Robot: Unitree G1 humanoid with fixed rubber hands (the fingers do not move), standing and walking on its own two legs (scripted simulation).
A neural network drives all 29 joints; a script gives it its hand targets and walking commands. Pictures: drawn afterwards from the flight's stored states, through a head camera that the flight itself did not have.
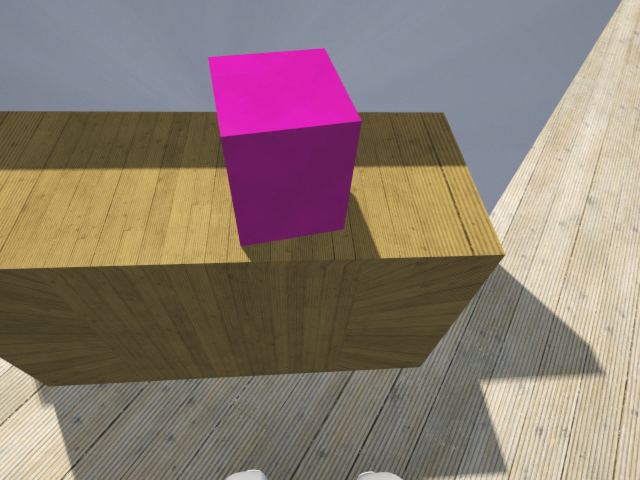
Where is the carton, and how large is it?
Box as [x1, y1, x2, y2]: [208, 48, 361, 245]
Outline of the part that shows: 324,48 208,57 221,141 240,245 343,228 361,121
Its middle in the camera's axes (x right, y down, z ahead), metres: -0.07 -0.16 +0.70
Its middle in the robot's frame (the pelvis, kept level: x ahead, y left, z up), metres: +0.64 +0.07 +0.00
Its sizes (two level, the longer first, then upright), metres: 0.210 0.200 0.250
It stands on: a pedestal, 0.63 m high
